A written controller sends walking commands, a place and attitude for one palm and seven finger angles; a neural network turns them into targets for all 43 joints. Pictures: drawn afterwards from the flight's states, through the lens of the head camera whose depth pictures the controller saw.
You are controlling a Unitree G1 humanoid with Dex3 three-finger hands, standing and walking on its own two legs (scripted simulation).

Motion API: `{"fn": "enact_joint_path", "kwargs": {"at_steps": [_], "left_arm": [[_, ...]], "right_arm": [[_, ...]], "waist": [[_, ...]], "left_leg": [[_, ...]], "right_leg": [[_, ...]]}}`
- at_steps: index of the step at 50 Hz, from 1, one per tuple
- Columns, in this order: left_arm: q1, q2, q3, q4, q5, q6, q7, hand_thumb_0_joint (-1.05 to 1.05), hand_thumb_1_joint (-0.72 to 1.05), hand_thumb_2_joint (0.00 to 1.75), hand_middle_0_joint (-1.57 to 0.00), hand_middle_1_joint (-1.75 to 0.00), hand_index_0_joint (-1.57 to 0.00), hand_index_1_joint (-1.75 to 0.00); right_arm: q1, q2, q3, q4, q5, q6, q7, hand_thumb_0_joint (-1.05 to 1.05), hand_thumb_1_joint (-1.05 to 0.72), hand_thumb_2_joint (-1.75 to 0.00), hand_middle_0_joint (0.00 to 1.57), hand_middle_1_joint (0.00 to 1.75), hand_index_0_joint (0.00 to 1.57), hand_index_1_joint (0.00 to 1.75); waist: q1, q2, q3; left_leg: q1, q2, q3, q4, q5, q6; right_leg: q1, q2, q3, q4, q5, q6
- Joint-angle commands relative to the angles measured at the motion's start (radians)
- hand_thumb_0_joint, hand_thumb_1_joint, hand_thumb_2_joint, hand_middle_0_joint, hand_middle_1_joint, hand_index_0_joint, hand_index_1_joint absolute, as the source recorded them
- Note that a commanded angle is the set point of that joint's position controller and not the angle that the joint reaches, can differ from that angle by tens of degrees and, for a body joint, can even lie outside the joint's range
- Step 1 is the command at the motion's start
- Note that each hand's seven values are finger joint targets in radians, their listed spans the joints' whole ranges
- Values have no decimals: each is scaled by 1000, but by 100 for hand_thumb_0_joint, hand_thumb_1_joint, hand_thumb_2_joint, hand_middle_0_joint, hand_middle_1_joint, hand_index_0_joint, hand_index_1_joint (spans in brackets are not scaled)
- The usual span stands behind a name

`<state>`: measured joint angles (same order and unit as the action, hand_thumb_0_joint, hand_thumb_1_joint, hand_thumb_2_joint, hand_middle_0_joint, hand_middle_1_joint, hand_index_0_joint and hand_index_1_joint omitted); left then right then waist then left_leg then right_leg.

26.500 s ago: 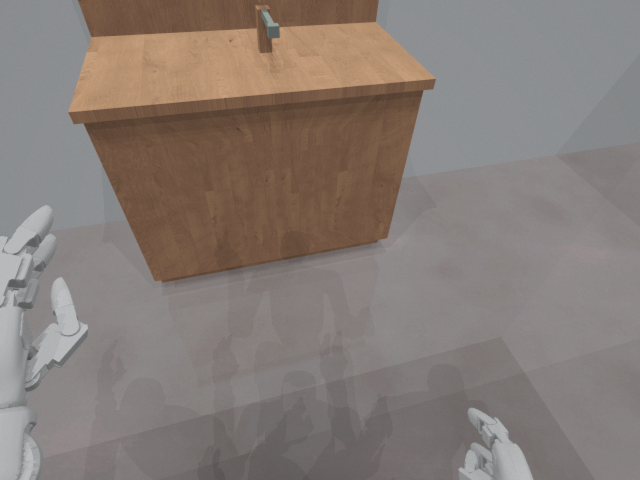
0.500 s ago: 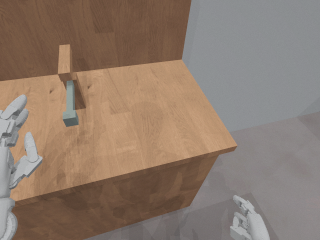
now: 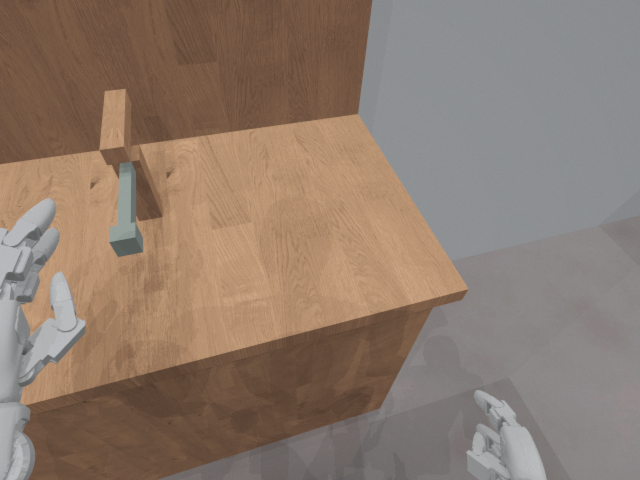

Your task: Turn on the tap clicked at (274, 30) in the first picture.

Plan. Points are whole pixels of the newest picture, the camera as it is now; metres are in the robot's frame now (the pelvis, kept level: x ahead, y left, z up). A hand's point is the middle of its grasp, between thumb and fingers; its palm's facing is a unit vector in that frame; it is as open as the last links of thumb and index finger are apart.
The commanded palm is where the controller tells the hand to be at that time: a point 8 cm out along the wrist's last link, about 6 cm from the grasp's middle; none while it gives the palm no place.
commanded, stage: come to a stop and stand still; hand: left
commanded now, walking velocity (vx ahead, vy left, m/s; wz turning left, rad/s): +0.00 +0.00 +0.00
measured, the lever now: (126, 239) +0.34 +0.26 +0.11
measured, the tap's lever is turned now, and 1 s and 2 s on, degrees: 0 0 0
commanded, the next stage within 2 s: look again from close up in 0.92 s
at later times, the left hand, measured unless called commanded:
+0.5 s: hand (15, 341) +0.20 +0.30 +0.14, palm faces +0.42 -0.80 -0.42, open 7.4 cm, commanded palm +0.13 +0.30 +0.17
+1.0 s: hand (26, 366) +0.18 +0.27 +0.15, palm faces +0.40 -0.85 -0.35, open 7.4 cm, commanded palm +0.11 +0.29 +0.17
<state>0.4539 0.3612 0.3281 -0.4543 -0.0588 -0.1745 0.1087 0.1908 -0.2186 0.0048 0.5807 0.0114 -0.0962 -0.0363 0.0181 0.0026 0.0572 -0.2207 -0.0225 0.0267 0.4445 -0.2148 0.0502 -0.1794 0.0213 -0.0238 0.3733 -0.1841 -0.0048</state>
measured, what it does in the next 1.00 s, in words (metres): stands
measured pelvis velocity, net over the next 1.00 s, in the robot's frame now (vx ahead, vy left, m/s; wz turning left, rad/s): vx -0.03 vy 0.00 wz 0.06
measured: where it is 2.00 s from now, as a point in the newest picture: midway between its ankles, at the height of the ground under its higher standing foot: outside the picture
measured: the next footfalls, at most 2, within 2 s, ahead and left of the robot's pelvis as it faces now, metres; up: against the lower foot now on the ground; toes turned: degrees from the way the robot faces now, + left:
none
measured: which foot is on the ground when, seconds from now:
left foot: down 0.00-1.00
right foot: down 0.00-1.00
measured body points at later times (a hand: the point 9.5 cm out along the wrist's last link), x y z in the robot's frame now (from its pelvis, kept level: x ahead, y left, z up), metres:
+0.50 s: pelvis -0.01 +0.01 -0.01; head +0.04 +0.05 +0.43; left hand +0.17 +0.34 +0.16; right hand +0.16 -0.21 -0.09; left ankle +0.02 +0.08 -0.74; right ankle +0.01 -0.12 -0.74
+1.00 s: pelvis -0.03 +0.00 -0.01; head +0.00 +0.03 +0.44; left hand +0.15 +0.31 +0.17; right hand +0.15 -0.21 -0.09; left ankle +0.01 +0.08 -0.74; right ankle +0.01 -0.12 -0.74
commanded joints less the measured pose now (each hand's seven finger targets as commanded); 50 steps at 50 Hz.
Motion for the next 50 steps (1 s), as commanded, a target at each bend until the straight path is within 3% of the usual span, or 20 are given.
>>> {"fn": "enact_joint_path", "kwargs": {"at_steps": [1,2,3,5,7,10,13,14,15,16,19,20,22,26,29,34,39,40,41,50], "left_arm": [[-579,471,398,-113,49,-150,26,0,90,90,-20,-30,-20,-30],[-474,378,283,-91,38,-124,28,0,90,90,-20,-30,-20,-30],[-397,446,323,19,23,-117,41,0,90,90,-20,-30,-20,-30],[-242,339,233,39,-9,-131,10,0,90,90,-20,-30,-20,-30],[-83,265,159,-36,-38,-156,-2,0,90,90,-20,-30,-20,-30],[32,209,114,-120,-63,-175,-3,0,90,90,-20,-30,-20,-30],[-9,295,203,-195,-54,-194,18,0,90,90,-20,-30,-20,-30],[-30,310,219,-202,-52,-202,21,0,90,90,-20,-30,-20,-30],[-88,394,282,-242,-46,-203,33,0,90,90,-20,-30,-20,-30],[-92,362,260,-203,-39,-204,31,0,90,90,-20,-30,-20,-30],[-152,358,231,-200,-37,-195,32,0,90,90,-20,-30,-20,-30],[-176,371,231,-231,-35,-189,33,0,90,90,-20,-30,-20,-30],[-169,324,177,-248,-29,-188,30,0,90,90,-20,-30,-20,-30],[-118,257,132,-251,-26,-178,27,0,90,90,-20,-30,-20,-30],[-119,228,128,-171,-31,-173,23,0,90,90,-20,-30,-20,-30],[-154,240,159,-80,-44,-170,16,0,90,90,-20,-30,-20,-30],[-180,230,129,-164,-49,-176,6,0,90,90,-20,-30,-20,-30],[-182,257,146,-196,-47,-173,9,0,90,90,-20,-30,-20,-30],[-179,228,119,-208,-46,-175,7,0,90,90,-20,-30,-20,-30],[-107,266,177,-136,-65,-152,9,0,90,90,-20,-30,-20,-30]], "right_arm": [[36,-56,-6,-202,54,-75,-76,0,-90,-90,20,30,20,30],[-42,-91,12,-152,7,-78,-26,0,-90,-90,20,30,20,30],[-38,-178,-16,-152,-5,-78,-12,0,-90,-90,20,30,20,30],[-50,-169,-24,-143,-11,-95,23,0,-90,-90,20,30,20,30],[18,-173,-36,-164,0,-109,57,0,-90,-90,20,30,20,30],[-3,-163,-39,-145,19,-139,95,0,-90,-90,20,30,20,30],[21,-178,-56,-124,8,-140,86,0,-90,-90,20,30,20,30],[14,-175,-51,-114,4,-139,81,0,-90,-90,20,30,20,30],[-12,-188,-46,-117,6,-132,72,0,-90,-90,20,30,20,30],[3,-165,-43,-97,-2,-126,62,0,-90,-90,20,30,20,30],[1,-168,-39,-90,-1,-128,59,0,-90,-90,20,30,20,30],[-15,-173,-37,-91,2,-128,61,0,-90,-90,20,30,20,30],[12,-167,-39,-87,1,-136,65,0,-90,-90,20,30,20,30],[22,-165,-47,-82,6,-149,79,0,-90,-90,20,30,20,30],[-4,-166,-51,-82,11,-137,83,0,-90,-90,20,30,20,30],[-32,-150,-50,-92,19,-116,69,0,-90,-90,20,30,20,30],[-52,-140,-41,-97,22,-129,67,0,-90,-90,20,30,20,30],[-70,-150,-43,-99,27,-132,66,0,-90,-90,20,30,20,30],[-55,-137,-38,-94,23,-135,65,0,-90,-90,20,30,20,30],[-68,-144,-46,-81,30,-138,54,0,-90,-90,20,30,20,30]], "waist": [[3,77,-146],[-6,-13,-99],[14,-20,-93],[13,46,-181],[31,65,-202],[37,58,-245],[31,-48,-233],[25,-62,-221],[19,-13,-244],[17,-7,-231],[21,129,-218],[19,154,-241],[22,168,-243],[26,114,-234],[23,46,-156],[20,-16,-117],[19,59,-158],[18,97,-187],[20,102,-189],[16,24,-156]], "left_leg": [[-79,159,-156,-53,-66,3],[-69,103,-129,-87,-16,-21],[-39,85,-105,-54,-11,-31],[-1,79,-96,-18,29,-36],[-40,67,-97,10,114,-40],[20,69,-104,10,269,-43],[-17,74,-109,14,337,-68],[-30,73,-116,8,306,-71],[-17,78,-125,-3,302,-68],[-36,83,-124,-6,310,-65],[-45,91,-137,-12,276,-68],[-15,95,-143,-11,294,-64],[7,104,-148,-4,320,-63],[26,117,-163,-23,314,-62],[-79,105,-166,-55,87,-68],[-137,92,-173,-89,-156,-54],[-107,84,-174,-78,-135,-38],[-75,88,-180,-82,-105,-34],[-87,95,-187,-91,-100,-37],[-68,74,-180,-63,-69,-40]], "right_leg": [[-25,-73,36,86,-181,8],[-45,-68,20,25,-162,-9],[-100,-75,50,2,-119,-28],[-92,-97,85,44,-31,-51],[-48,-127,75,54,82,-50],[-35,-106,44,113,173,-36],[-16,-111,17,116,216,-15],[-16,-111,15,118,198,-15],[-10,-103,21,148,182,-12],[0,-113,8,143,175,-12],[-5,-118,12,147,100,-15],[-15,-108,15,162,77,-17],[-31,-113,7,151,23,-18],[-60,-105,5,162,-21,-15],[-55,-109,15,124,-5,-17],[-68,-117,37,69,-71,-15],[-51,-116,46,70,-53,-19],[-47,-108,52,90,-43,-18],[-32,-108,36,98,-34,-15],[-69,-127,67,37,-54,-21]]}}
